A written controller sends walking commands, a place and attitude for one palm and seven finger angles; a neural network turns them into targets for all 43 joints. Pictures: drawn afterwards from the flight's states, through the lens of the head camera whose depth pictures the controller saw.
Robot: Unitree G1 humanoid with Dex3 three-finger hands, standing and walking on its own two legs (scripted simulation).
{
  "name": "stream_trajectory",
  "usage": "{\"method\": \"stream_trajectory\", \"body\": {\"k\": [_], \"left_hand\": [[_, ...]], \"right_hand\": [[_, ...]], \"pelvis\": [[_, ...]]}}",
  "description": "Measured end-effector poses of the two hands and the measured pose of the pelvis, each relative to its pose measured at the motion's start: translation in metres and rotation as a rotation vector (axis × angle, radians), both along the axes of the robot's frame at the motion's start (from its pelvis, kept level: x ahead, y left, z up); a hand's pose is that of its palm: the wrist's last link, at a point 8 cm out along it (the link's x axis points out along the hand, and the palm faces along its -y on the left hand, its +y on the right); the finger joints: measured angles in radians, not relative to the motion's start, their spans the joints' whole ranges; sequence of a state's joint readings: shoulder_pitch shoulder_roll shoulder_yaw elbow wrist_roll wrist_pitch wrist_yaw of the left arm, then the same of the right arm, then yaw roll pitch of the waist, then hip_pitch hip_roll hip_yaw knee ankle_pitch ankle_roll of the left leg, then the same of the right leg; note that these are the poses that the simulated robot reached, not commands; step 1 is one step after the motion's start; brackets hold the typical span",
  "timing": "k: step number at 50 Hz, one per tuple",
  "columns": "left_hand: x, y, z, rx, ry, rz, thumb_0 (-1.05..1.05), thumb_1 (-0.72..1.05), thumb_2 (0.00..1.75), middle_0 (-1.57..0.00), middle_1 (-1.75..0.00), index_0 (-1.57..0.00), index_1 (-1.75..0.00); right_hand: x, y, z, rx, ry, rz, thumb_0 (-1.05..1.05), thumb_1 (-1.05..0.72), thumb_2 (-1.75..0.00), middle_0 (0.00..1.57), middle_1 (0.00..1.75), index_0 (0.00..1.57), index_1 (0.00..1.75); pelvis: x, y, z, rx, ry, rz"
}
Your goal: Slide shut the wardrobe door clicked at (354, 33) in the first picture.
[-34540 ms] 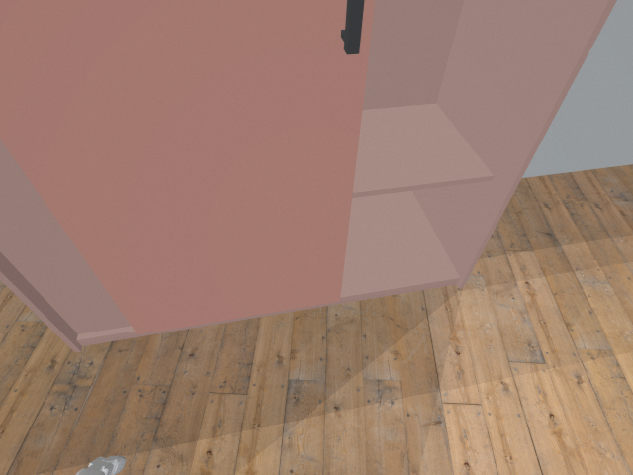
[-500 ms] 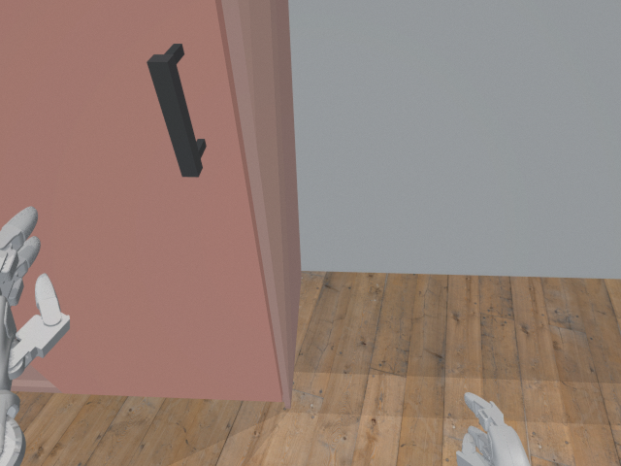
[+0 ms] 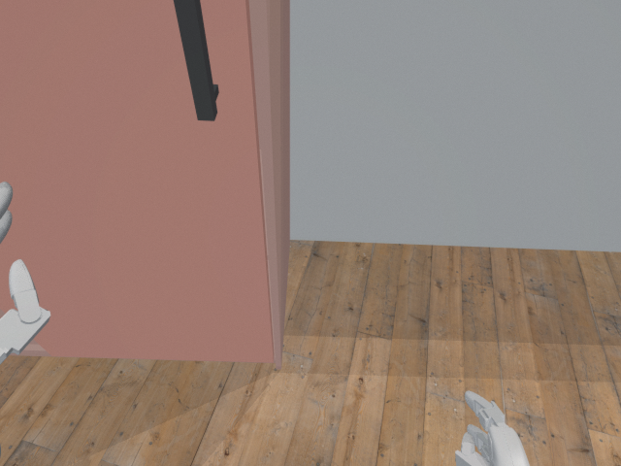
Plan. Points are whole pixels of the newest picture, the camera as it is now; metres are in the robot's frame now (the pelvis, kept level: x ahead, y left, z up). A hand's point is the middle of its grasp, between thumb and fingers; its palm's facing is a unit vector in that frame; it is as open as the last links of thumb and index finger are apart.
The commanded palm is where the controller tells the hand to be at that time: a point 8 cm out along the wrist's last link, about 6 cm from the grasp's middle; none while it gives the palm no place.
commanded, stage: step back with the hand held close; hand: left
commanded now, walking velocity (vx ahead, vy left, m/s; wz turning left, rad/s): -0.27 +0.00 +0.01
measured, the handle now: (201, 52) +0.51 +0.19 +0.28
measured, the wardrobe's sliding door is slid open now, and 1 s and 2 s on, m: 0.00 0.00 0.00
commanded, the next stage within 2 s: stop stepping back and stand still in 0.64 s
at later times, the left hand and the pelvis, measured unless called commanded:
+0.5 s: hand out of the picture +0.12 +0.28 +0.18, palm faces +0.48 -0.78 -0.41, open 7.4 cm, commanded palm +0.05 +0.32 +0.19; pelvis -0.07 +0.01 +0.00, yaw +4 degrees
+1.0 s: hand out of the picture +0.04 +0.29 +0.18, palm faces +0.41 -0.85 -0.33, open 7.4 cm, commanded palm -0.02 +0.33 +0.19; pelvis -0.18 +0.03 +0.00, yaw -3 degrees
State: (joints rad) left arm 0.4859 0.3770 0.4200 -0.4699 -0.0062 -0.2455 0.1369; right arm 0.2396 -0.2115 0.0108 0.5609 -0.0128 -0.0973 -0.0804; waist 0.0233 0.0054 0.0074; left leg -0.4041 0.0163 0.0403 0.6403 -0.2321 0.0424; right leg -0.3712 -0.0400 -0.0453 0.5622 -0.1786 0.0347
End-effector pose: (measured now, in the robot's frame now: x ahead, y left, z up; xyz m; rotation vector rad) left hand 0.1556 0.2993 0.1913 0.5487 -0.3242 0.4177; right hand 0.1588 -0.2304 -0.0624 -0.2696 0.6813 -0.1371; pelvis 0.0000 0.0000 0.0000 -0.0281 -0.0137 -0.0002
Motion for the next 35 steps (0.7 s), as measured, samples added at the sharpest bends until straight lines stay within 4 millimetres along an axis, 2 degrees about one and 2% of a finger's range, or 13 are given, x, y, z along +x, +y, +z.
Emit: {"method": "stream_trajectory", "body": {"k": [11, 15, 19, 23, 28, 31, 35], "left_hand": [[-0.028, 0.009, 0.006, 0.032, -0.068, -0.008, 0.02, 0.88, 0.9, -0.21, -0.3, -0.22, -0.3], [-0.045, 0.013, 0.006, 0.081, -0.065, 0.021, 0.02, 0.89, 0.9, -0.21, -0.3, -0.22, -0.3], [-0.063, 0.011, 0.002, 0.041, -0.057, 0.023, 0.02, 0.89, 0.9, -0.21, -0.3, -0.22, -0.3], [-0.077, 0.012, -0.002, 0.005, -0.064, -0.011, 0.02, 0.88, 0.9, -0.21, -0.3, -0.22, -0.3], [-0.091, 0.032, 0.001, 0.024, -0.055, -0.011, 0.02, 0.88, 0.9, -0.21, -0.3, -0.22, -0.3], [-0.104, 0.04, 0.009, 0.012, -0.067, 0.004, 0.02, 0.88, 0.9, -0.21, -0.3, -0.22, -0.3], [-0.12, 0.035, 0.013, -0.051, -0.082, -0.006, 0.02, 0.89, 0.9, -0.21, -0.3, -0.22, -0.3]], "right_hand": [[-0.039, 0.005, -0.005, -0.02, 0.02, 0.002, 0.01, -0.91, -0.9, 0.21, 0.3, 0.2, 0.3], [-0.043, 0.006, -0.007, -0.014, 0.014, 0.029, 0.01, -0.91, -0.9, 0.21, 0.3, 0.2, 0.3], [-0.044, 0.006, -0.009, -0.013, 0.025, 0.057, 0.01, -0.91, -0.9, 0.21, 0.3, 0.2, 0.3], [-0.049, 0.01, -0.002, -0.039, 0.032, 0.058, 0.01, -0.91, -0.9, 0.21, 0.3, 0.2, 0.3], [-0.059, 0.026, 0.013, -0.054, -0.009, 0.06, 0.01, -0.91, -0.9, 0.21, 0.3, 0.2, 0.3], [-0.07, 0.037, 0.023, -0.031, -0.034, 0.068, 0.01, -0.91, -0.9, 0.21, 0.3, 0.2, 0.3], [-0.092, 0.046, 0.03, -0.002, -0.045, 0.076, 0.01, -0.91, -0.9, 0.21, 0.3, 0.2, 0.3]], "pelvis": [[-0.027, 0.005, -0.003, -0.022, -0.009, 0.037], [-0.034, 0.0, -0.007, -0.02, 0.009, 0.07], [-0.05, 0.0, -0.006, -0.024, 0.011, 0.063], [-0.06, 0.009, -0.004, -0.016, 0.018, 0.06], [-0.086, 0.019, 0.001, -0.034, 0.019, 0.059], [-0.099, 0.02, 0.009, -0.064, 0.03, 0.043], [-0.116, 0.021, 0.017, -0.081, 0.052, 0.009]]}}
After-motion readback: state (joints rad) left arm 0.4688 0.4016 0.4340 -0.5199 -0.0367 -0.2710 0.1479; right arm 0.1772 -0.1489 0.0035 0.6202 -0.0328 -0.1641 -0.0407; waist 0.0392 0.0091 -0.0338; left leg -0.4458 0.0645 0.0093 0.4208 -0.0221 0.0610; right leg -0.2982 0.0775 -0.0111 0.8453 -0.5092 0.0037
